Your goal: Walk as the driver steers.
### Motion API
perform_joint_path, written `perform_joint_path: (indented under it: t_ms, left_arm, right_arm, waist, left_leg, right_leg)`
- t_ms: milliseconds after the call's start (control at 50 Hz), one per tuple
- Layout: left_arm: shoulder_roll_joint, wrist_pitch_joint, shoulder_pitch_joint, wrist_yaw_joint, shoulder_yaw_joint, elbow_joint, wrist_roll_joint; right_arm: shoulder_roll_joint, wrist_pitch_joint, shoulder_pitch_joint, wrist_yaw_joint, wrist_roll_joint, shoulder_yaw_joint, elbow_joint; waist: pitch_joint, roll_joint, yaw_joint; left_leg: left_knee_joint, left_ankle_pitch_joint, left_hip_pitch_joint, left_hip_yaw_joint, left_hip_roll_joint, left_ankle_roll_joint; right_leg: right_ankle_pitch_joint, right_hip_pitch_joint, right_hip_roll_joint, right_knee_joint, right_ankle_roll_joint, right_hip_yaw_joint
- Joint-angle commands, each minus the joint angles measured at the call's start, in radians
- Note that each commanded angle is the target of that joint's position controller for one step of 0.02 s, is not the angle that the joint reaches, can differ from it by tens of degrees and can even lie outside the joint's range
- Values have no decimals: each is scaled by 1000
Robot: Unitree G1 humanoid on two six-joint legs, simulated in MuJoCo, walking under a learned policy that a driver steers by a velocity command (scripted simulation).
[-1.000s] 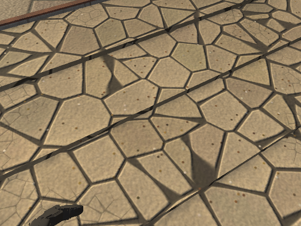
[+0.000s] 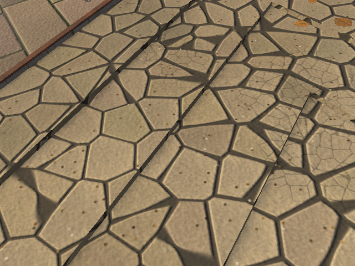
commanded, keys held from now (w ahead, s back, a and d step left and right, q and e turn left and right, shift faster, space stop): w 0.76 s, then w+q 0.24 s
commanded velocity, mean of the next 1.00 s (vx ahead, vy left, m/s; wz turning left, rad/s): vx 0.46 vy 0.00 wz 0.00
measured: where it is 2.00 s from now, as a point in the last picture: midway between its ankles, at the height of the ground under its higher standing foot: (190, 157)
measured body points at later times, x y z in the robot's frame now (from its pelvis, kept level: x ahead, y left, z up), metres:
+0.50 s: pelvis +0.20 +0.06 +0.02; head +0.22 +0.06 +0.47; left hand +0.32 +0.33 -0.09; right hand +0.29 -0.21 -0.09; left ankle +0.23 +0.16 -0.71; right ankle +0.19 -0.09 -0.64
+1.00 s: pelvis +0.48 -0.04 -0.01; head +0.51 -0.06 +0.44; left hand +0.57 +0.23 -0.12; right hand +0.55 -0.32 -0.14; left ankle +0.39 +0.11 -0.61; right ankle +0.49 -0.15 -0.75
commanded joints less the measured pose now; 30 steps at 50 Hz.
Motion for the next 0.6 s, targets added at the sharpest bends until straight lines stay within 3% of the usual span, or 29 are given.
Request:
perform_joint_path:
  t_ms: [20,140,220,260,280,300,320,340,360,380,400,420,460,500,540,600]
  left_arm:
    - [174,-40,1,13,45,-44,-8]
    - [185,-42,73,-1,46,1,-16]
    - [181,-37,108,-13,42,24,-24]
    - [193,-30,90,-12,43,23,-27]
    - [197,-29,68,-8,42,16,-26]
    - [183,-33,47,-1,36,7,-22]
    - [132,-41,58,5,21,-30,-27]
    - [111,-60,43,9,12,-50,-17]
    - [160,-77,-6,-4,31,-59,-27]
    - [178,-84,-41,-15,38,-65,-41]
    - [168,-86,-83,-19,35,-78,-35]
    - [150,-84,-89,-21,37,-75,-26]
    - [123,-66,-43,-21,39,-48,-26]
    - [111,-54,-61,-18,38,-47,-20]
    - [104,-56,-124,-17,36,-63,-10]
    - [85,-66,-216,-28,28,-82,-15]
  right_arm:
    - [-49,-44,-117,12,-1,-4,-86]
    - [-18,-69,-204,39,10,24,-120]
    - [-26,-87,-233,61,19,34,-147]
    - [-36,-94,-176,69,18,32,-140]
    - [-54,-92,-93,67,13,21,-118]
    - [-98,-89,50,57,11,0,-78]
    - [-175,-88,195,49,-7,-23,-55]
    - [-209,-82,339,50,-13,-32,-31]
    - [-141,-89,283,47,-11,-2,-29]
    - [-119,-88,201,44,-2,9,-38]
    - [-99,-85,158,41,-1,14,-39]
    - [-76,-86,126,45,-6,22,-40]
    - [-52,-93,76,51,-7,27,-44]
    - [-62,-103,78,48,0,24,-33]
    - [-84,-103,106,39,5,16,-17]
    - [-102,-93,134,28,13,10,-3]
  waist:
    - [35,-141,21]
    - [92,-157,74]
    - [115,-176,77]
    - [82,-193,28]
    - [30,-195,-29]
    - [-61,-183,-98]
    - [-204,-17,-142]
    - [-319,223,-198]
    - [-240,208,-163]
    - [-105,131,-126]
    - [-33,48,-103]
    - [14,15,-69]
    - [19,61,-20]
    - [37,44,-10]
    - [50,19,-21]
    - [63,23,-48]
  left_leg:
    - [-72,108,-239,-40,33,-6]
    - [-309,113,-146,14,17,6]
    - [-363,18,-70,71,-10,53]
    - [-417,5,72,107,-43,82]
    - [-447,35,227,131,-80,102]
    - [-460,55,452,99,-78,134]
    - [-472,-96,770,-186,100,235]
    - [-689,-342,936,-607,291,331]
    - [-789,-442,869,-741,340,322]
    - [-796,-417,746,-632,328,304]
    - [-805,-323,644,-520,291,287]
    - [-832,-213,551,-426,247,267]
    - [-886,-92,454,-297,192,254]
    - [-926,0,424,-209,172,264]
    - [-945,60,446,-160,169,270]
    - [-939,120,450,-72,143,244]
  right_leg:
    - [-138,201,-246,-260,-117,295]
    - [-6,186,-257,-292,-149,210]
    - [131,189,-272,-266,-163,185]
    - [298,168,-271,-213,-148,161]
    - [490,130,-246,-136,-127,132]
    - [663,58,-203,8,-90,86]
    - [614,-210,-101,320,-8,-12]
    - [-27,-417,22,652,38,11]
    - [-239,-544,10,813,25,107]
    - [-195,-593,-48,851,10,76]
    - [-127,-592,-90,814,1,35]
    - [-77,-547,-122,758,0,25]
    - [-24,-446,-145,694,12,14]
    - [52,-440,-150,624,37,-5]
    - [164,-475,-155,525,62,-16]
    - [322,-433,-142,323,82,-33]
